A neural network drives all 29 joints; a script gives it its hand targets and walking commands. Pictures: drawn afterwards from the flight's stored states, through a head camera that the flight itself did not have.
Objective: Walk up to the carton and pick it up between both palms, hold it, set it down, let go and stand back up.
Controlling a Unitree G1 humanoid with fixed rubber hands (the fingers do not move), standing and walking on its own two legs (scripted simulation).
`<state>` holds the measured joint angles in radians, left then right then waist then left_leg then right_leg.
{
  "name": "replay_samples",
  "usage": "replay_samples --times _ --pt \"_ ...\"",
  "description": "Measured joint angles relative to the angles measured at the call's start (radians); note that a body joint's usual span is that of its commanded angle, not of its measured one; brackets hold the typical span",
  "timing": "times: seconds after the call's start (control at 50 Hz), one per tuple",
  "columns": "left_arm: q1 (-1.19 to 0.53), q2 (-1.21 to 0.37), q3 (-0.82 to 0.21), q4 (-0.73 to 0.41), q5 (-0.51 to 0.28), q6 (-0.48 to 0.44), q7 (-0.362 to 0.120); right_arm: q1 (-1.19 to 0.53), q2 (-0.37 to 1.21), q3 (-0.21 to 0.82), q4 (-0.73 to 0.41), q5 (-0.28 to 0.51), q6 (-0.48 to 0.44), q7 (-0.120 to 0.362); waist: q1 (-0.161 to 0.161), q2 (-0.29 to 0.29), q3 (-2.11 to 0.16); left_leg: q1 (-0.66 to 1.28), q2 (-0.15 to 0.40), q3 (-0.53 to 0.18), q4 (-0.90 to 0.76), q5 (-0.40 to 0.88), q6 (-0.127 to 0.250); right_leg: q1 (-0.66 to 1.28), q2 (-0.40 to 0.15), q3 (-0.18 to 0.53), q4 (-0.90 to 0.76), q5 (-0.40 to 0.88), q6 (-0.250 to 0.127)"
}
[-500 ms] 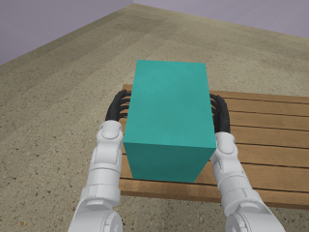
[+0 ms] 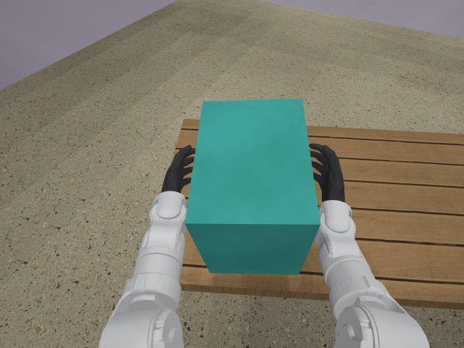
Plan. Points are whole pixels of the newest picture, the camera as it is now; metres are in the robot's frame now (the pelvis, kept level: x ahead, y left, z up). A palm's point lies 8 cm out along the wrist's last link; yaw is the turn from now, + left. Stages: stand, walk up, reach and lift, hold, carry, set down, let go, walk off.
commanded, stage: set down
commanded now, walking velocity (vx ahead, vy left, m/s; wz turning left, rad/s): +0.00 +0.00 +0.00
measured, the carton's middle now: (252, 191) +0.41 -0.02 +0.03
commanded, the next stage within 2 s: none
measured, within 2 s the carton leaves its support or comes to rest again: neither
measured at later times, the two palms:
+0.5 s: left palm (181, 194) +0.40 +0.11 +0.04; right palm (329, 194) +0.38 -0.16 +0.06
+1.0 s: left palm (188, 199) +0.41 +0.11 +0.01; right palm (327, 197) +0.40 -0.17 +0.03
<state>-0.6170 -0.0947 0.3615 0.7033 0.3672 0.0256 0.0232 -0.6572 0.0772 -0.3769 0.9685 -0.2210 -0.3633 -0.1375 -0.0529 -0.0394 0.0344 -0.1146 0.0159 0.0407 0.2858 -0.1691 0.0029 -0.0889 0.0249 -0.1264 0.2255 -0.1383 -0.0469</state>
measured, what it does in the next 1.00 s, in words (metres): stands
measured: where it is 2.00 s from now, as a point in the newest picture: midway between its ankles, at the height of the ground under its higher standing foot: outside the picture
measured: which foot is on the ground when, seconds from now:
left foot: down 0.00-1.00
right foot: down 0.00-1.00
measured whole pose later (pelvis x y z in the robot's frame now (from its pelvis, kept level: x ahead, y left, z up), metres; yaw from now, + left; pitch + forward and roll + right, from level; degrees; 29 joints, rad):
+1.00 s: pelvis +0.01 -0.01 +0.00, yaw -1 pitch +13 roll +0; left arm -0.70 -0.06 0.47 1.01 0.42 -0.25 0.08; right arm -0.74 0.10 -0.60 1.08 -0.46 -0.47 -0.10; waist -0.07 -0.01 -0.07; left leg -0.39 0.03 0.05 0.32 -0.17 -0.01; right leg -0.37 0.03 -0.12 0.28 -0.14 -0.06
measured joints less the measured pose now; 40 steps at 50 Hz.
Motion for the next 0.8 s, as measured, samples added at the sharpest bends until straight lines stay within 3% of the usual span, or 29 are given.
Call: replay_samples --times 0.42,0.8 --pt "-0.036 0.011 0.054 0.155 0.024 -0.139 0.023 -0.038 0.015 -0.121 0.056 -0.129 -0.050 0.023 0.004 0.010 -0.038 -0.093 0.006 0.018 0.001 0.005 -0.002 -0.105 0.003 0.015 0.014 0.004 -0.004" --pt "-0.056 0.026 0.089 0.257 0.039 -0.241 0.045 -0.062 0.021 -0.180 0.093 -0.196 -0.094 0.031 -0.010 0.024 -0.085 -0.211 0.011 0.015 0.025 -0.002 -0.008 -0.220 0.006 0.010 0.036 -0.004 -0.009"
